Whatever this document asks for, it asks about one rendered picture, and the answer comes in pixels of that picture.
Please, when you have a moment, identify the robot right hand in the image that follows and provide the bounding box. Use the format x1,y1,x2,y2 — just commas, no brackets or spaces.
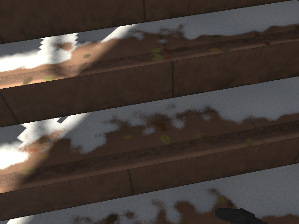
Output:
215,208,268,224

